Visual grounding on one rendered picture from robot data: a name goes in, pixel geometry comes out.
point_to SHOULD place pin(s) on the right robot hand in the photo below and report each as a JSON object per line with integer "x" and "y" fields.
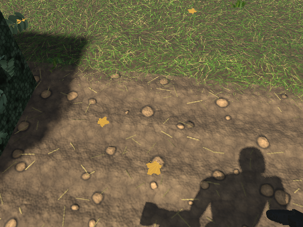
{"x": 293, "y": 218}

